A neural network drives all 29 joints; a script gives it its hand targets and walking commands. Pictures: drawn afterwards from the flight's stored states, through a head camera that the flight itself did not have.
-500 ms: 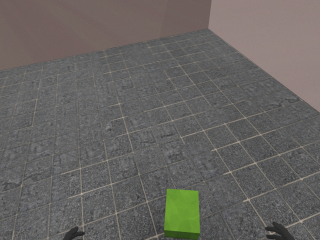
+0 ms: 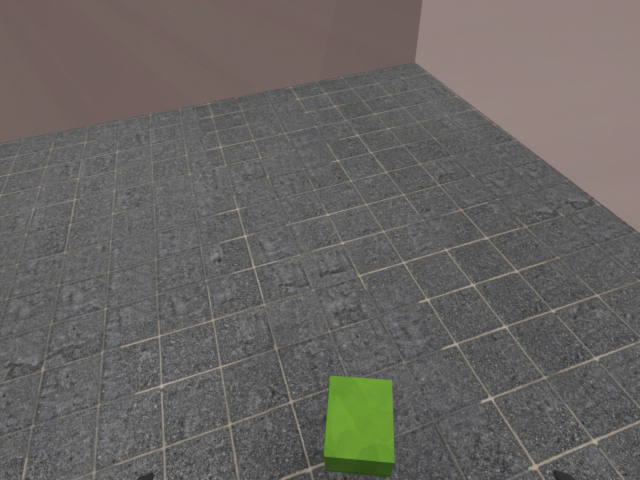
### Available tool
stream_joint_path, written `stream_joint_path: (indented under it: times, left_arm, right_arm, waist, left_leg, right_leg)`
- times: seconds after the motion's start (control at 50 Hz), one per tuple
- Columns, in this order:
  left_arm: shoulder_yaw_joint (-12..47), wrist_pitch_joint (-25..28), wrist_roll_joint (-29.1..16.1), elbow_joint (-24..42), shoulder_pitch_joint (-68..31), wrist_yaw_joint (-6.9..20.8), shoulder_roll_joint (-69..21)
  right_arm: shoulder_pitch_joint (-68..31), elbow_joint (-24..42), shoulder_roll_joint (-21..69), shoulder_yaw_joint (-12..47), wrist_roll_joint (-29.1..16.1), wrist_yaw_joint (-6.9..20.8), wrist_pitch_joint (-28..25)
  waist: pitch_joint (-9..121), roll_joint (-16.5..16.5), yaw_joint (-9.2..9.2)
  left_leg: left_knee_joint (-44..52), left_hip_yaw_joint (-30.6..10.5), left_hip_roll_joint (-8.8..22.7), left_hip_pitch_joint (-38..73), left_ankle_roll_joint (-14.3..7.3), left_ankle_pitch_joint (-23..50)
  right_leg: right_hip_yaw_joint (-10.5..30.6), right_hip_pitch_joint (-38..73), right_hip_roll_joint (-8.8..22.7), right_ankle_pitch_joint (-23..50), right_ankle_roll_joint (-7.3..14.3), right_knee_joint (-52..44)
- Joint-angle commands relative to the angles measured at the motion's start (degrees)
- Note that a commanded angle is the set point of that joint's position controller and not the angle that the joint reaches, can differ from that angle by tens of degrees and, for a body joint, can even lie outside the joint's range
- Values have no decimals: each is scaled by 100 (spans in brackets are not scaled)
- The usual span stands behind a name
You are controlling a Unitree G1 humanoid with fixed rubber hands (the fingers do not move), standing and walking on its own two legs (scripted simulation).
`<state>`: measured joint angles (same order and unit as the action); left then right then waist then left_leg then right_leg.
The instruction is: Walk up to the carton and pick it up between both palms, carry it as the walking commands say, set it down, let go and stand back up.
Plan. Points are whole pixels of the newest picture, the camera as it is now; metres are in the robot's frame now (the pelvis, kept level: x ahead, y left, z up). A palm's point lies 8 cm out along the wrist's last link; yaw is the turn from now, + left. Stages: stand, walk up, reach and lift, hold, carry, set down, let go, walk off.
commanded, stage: stand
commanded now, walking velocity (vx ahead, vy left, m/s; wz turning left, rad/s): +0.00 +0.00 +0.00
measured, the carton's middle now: (359, 425) +0.43 -0.04 -0.70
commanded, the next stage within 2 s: none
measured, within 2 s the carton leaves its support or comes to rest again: neither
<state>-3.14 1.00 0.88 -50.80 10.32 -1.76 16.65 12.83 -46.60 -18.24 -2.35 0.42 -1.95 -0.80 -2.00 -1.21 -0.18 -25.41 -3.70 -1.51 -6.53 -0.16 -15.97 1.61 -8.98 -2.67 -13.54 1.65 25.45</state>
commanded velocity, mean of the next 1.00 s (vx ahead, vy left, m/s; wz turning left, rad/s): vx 0.00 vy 0.00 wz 0.00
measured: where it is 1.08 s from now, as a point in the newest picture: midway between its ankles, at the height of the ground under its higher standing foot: outside the picture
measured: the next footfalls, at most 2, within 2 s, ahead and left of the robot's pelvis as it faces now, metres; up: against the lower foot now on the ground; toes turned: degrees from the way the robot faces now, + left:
none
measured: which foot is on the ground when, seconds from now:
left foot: down 0.00-1.00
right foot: down 0.00-1.00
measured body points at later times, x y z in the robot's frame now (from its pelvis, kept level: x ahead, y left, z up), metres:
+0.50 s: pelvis -0.01 +0.00 +0.00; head -0.02 -0.01 +0.45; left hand +0.09 +0.29 -0.11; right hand +0.08 -0.30 -0.12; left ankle -0.02 +0.12 -0.74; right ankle +0.00 -0.10 -0.74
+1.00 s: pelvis -0.02 +0.00 +0.00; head -0.02 -0.01 +0.45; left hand +0.08 +0.30 -0.11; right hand +0.07 -0.30 -0.12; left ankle -0.02 +0.12 -0.74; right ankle +0.00 -0.10 -0.74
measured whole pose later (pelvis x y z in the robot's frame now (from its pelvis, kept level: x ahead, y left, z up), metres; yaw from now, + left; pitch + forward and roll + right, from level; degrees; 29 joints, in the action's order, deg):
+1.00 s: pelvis -0.02 +0.00 +0.00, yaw -1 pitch -3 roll +0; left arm -1.8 1.3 0.0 -57.2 8.6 -1.4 18.9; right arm 10.8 -54.8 -20.1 -1.1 -0.1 -1.8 -1.4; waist -2.3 -0.7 -0.1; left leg -21.1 -2.8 -1.1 -5.8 0.1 -12.4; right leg 2.7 -8.6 -2.7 -9.7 1.5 21.3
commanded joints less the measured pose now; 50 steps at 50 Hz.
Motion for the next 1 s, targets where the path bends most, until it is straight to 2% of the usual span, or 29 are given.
stream_joint_path:
  times: [0.0,0.42,0.98]
  left_arm:
    - [-163,71,-8,254,-164,-13,838]
    - [-86,79,-58,-148,-253,8,993]
    - [-25,87,-91,-397,-303,15,1112]
  right_arm:
    - [-87,257,-781,-164,-6,-22,-78]
    - [-153,-237,-926,-93,-36,-20,-102]
    - [-279,-578,-1043,-48,-59,-10,-119]
  waist:
    - [67,120,0]
    - [7,124,6]
    - [65,126,10]
  left_leg:
    - [422,-469,559,-243,-8,832]
    - [659,-492,642,-231,-29,623]
    - [810,-450,731,-142,-40,682]
  right_leg:
    - [673,58,701,843,-59,-471]
    - [774,43,761,590,-44,-698]
    - [825,72,807,741,-36,-802]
